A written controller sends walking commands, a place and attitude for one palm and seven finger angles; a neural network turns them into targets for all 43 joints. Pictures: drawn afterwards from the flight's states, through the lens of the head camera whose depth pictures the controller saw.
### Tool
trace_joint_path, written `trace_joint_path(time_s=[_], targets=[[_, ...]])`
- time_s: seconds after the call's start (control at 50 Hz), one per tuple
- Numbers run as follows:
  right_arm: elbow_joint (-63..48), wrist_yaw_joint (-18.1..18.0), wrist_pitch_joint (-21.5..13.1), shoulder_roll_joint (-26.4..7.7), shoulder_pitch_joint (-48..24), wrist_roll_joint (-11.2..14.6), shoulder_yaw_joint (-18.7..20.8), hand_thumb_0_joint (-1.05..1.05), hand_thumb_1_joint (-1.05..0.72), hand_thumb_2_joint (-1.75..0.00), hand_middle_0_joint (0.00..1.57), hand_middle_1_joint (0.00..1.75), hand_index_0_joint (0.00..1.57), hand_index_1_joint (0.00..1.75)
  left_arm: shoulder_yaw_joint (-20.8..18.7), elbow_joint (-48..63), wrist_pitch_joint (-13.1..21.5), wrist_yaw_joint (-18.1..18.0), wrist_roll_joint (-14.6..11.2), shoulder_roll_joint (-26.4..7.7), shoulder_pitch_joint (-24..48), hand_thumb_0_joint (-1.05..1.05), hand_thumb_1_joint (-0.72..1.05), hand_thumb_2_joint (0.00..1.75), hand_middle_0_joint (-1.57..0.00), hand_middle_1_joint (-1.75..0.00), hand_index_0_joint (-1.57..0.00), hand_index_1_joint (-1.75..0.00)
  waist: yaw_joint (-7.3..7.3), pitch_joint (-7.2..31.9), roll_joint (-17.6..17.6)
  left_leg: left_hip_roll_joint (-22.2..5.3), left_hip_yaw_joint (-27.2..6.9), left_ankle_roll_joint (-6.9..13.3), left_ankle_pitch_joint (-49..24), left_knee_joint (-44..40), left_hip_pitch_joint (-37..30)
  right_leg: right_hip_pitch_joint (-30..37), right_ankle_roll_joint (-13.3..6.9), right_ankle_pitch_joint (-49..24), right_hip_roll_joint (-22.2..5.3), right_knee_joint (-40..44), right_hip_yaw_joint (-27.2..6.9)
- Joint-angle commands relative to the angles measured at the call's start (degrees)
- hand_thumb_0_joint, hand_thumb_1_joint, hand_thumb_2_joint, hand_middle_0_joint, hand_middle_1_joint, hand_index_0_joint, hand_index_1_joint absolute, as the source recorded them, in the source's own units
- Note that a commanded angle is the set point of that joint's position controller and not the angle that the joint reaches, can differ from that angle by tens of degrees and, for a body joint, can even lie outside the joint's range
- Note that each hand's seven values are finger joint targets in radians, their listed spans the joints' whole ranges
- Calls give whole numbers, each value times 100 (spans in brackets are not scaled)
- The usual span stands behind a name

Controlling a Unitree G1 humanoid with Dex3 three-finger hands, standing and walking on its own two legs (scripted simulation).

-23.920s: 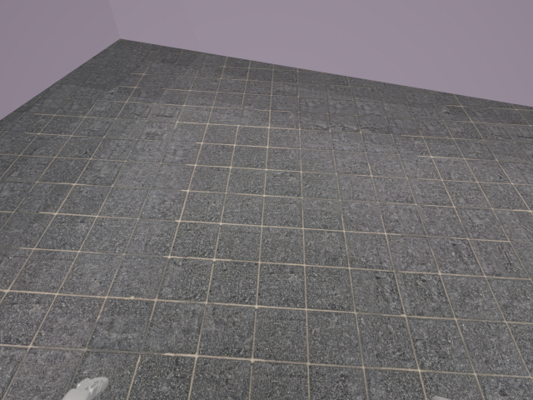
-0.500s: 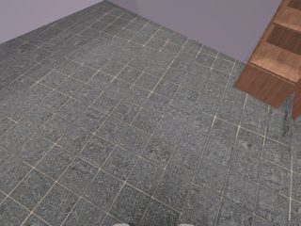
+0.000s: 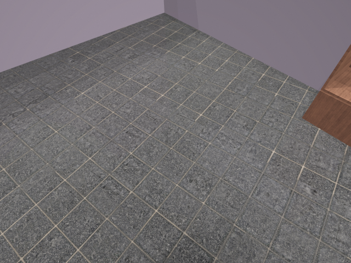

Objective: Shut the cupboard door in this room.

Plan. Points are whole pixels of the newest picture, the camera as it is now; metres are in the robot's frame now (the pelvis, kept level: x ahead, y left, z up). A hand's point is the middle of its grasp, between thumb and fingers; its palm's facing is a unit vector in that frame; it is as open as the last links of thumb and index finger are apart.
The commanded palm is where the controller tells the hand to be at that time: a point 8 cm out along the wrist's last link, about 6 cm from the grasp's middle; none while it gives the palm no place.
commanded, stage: stand and wait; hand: left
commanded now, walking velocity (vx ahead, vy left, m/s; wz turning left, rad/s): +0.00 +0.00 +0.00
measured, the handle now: out of the picture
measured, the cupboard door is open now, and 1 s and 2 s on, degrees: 100 100 100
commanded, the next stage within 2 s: turn or walk to find it in 0.10 s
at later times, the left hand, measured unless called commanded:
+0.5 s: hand out of the picture -0.04 +0.23 -0.18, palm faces +0.13 -0.97 -0.23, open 7.3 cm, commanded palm none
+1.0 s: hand out of the picture -0.02 +0.27 -0.17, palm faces +0.27 -0.94 -0.22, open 7.3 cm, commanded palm none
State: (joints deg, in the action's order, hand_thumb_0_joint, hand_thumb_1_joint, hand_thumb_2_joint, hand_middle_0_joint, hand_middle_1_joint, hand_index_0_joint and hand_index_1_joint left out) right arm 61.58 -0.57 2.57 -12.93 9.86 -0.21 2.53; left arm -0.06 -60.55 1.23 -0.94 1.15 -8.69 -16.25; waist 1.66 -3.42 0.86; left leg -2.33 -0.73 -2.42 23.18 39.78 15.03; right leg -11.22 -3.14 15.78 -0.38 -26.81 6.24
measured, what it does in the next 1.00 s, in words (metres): steps on the spot, turning left: left foot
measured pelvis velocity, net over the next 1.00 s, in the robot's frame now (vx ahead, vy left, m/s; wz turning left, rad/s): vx -0.07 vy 0.04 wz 0.29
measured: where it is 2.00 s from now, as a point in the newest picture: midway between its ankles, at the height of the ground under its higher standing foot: outside the picture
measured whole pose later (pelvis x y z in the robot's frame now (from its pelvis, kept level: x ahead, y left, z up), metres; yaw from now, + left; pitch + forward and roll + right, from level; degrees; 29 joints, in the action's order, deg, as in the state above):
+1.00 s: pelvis -0.07 +0.04 +0.00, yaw +17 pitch +2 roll -2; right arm 57.0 -0.2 0.8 -9.9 13.1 -1.1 2.7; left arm -3.0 -55.8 -2.5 -0.8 0.6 -13.7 -5.4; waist -2.3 -3.6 -0.7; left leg 2.2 -4.5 2.1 8.0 24.0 17.4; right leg -22.4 4.5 25.7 -2.4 -50.9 0.4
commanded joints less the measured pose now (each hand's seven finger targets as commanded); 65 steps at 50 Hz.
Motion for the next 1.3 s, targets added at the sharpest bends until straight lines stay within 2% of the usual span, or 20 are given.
trace_joint_path(time_s=[0.0, 0.04, 0.12, 0.2, 0.34, 0.44, 0.5, 0.56, 0.58, 0.6, 0.62, 0.68, 0.76, 0.94, 1.06, 1.08, 1.12, 1.14, 1.18, 1.28], targets=[[-113, -101, -305, -369, 320, 9, -3, 0, -90, -90, 20, 30, 20, 30, -264, 15, 64, -122, -62, -1184, -164, 0, 90, 90, -20, -30, -20, -30, -137, 709, -779, -39, 108, 99, -1371, -2020, -696, 703, -236, -3350, -1187, 173, -1132], [-39, -147, -428, -732, 275, -25, 42, 0, -90, -90, 20, 30, 20, 30, -207, -29, 51, -98, -93, -935, -292, 0, 90, 90, -20, -30, -20, -30, -60, 1048, 195, -755, -392, 391, -3478, -1628, -1687, 45, 137, -2154, -734, 106, -749], [45, -175, -346, -469, 93, -4, -38, 0, -90, -90, 20, 30, 20, 30, -138, -240, -37, -83, -79, -856, -40, 0, 90, 90, -20, -30, -20, -30, -123, 524, 784, -740, -345, 408, -2882, -1881, -917, 371, 355, -1242, -664, 391, -423], [-25, -164, -263, -401, -43, -28, -69, 0, -90, -90, 20, 30, 20, 30, -132, -377, -127, -71, -46, -812, -221, 0, 90, 90, -20, -30, -20, -30, -27, -260, 483, -587, -459, 385, -1647, -1984, -134, 185, 359, -915, -721, 486, -436], [-296, -96, -214, -570, 8, -58, 31, 0, -90, -90, 20, 30, 20, 30, -255, -112, -171, -60, -5, -907, -99, 0, 90, 90, -20, -30, -20, -30, -9, -201, 98, -538, -834, 517, -1052, -1931, 519, 107, 407, -178, -786, 258, -319], [-517, -33, -146, -466, 140, -77, 94, 0, -90, -90, 20, 30, 20, 30, -429, 211, -188, -62, 12, -1295, 33, 0, 90, 90, -20, -30, -20, -30, -2, 113, -955, 38, -181, 322, -579, -610, 803, 26, -126, 697, -1700, 961, -983], [-599, 4, -98, -426, 168, -82, 133, 0, -90, -90, 20, 30, 20, 30, -489, 420, -163, -89, 45, -1412, 262, 0, 90, 90, -20, -30, -20, -30, -17, 303, -1171, 9, 157, 200, 415, 612, 763, -78, -587, -38, -2289, 1058, -1119], [-599, 59, -141, -322, 372, -43, 107, 0, -90, -90, 20, 30, 20, 30, -505, 505, -171, -74, 32, -1396, 435, 0, 90, 90, -20, -30, -20, -30, -170, 486, -627, -139, 232, 159, -158, -469, 258, -88, -305, -1107, -2070, 125, -356], [-555, 69, -189, -383, 620, -58, 112, 0, -90, -90, 20, 30, 20, 30, -486, 557, -208, -54, -2, -1338, 477, 0, 90, 90, -20, -30, -20, -30, -301, 616, -121, -243, -129, 240, -939, -1292, -210, -441, 25, -790, -1730, -539, 25], [-583, 50, -243, -824, 771, -110, 201, 0, -90, -90, 20, 30, 20, 30, -443, 690, -267, -24, -58, -1026, 471, 0, 90, 90, -20, -30, -20, -30, -359, 479, 1294, -1148, -1890, 633, -1649, -2134, -392, -1364, 528, 421, -834, -1710, 420], [-567, -18, -237, -1204, 921, -134, 298, 0, -90, -90, 20, 30, 20, 30, -373, 864, -300, -31, -35, -865, 771, 0, 90, 90, -20, -30, -20, -30, -483, 310, 1806, -1887, -2795, 1153, -2371, -2712, -410, -1950, 660, 1819, -393, -2741, 65], [-660, -81, -227, -987, 471, -132, 243, 0, -90, -90, 20, 30, 20, 30, -447, 718, -374, -6, 35, -995, 807, 0, 90, 90, -20, -30, -20, -30, -261, 134, 1015, -1435, -2277, 1094, -682, -2771, 121, -1938, 557, 1079, -529, -3556, -619], [-619, -118, -303, -873, 612, -96, 207, 0, -90, -90, 20, 30, 20, 30, -409, 620, -276, 27, 9, -923, 704, 0, 90, 90, -20, -30, -20, -30, -230, 575, 494, -1042, -1641, 1024, -2228, -2368, -786, -2089, 685, 621, -414, -3599, -620], [-669, -64, -211, -956, 824, -127, 347, 0, -90, -90, 20, 30, 20, 30, -357, 902, -271, -23, -53, -811, 1127, 0, 90, 90, -20, -30, -20, -30, -469, 720, 903, -1042, -2021, 1261, -2885, -2095, -1050, -1652, 776, 1139, -232, -2302, -596], [-879, -8, -140, -961, 381, -120, 411, 0, -90, -90, 20, 30, 20, 30, -392, 766, -220, -38, -94, -882, 422, 0, 90, 90, -20, -30, -20, -30, -158, 791, 829, -612, -2085, 956, -2195, -1840, 50, -5, 627, 243, -1, -243, -410], [-935, 5, -127, -886, 284, -99, 399, 0, -90, -90, 20, 30, 20, 30, -436, 710, -192, -51, -88, -964, 175, 0, 90, 90, -20, -30, -20, -30, -27, 805, 602, -403, -1904, 739, -1603, -1697, 569, 641, 596, -206, -131, 431, -386], [-1160, 37, -124, -327, 202, -53, 322, 0, -90, -90, 20, 30, 20, 30, -588, 815, -125, -104, 54, -1763, 94, 0, 90, 90, -20, -30, -20, -30, 89, 523, -1771, 740, -437, 61, 552, 427, 2282, 1178, -214, 460, -2355, 1427, -2713], [-1172, 38, -85, -659, 10, -115, 388, 0, -90, -90, 20, 30, 20, 30, -535, 954, -155, -108, -2, -1734, 315, 0, 90, 90, -20, -30, -20, -30, 84, 270, -1408, 540, -522, 96, 866, 1470, 1991, 149, -513, 91, -2694, 1461, -2652], [-925, 79, 68, -640, 240, -149, 437, 0, -90, -90, 20, 30, 20, 30, -537, 1089, -118, -128, -18, -1356, 921, 0, 90, 90, -20, -30, -20, -30, -261, -118, -1100, 317, -585, 97, 290, 2538, 1765, -590, -397, 488, -2148, 1525, -1997], [-731, 135, 94, -460, 418, -116, 347, 0, -90, -90, 20, 30, 20, 30, -405, 994, -13, -93, -22, -1070, 537, 0, 90, 90, -20, -30, -20, -30, -281, -50, -879, 175, -255, -117, -473, 2979, 1758, -41, -196, -1292, -1602, 1021, -776]])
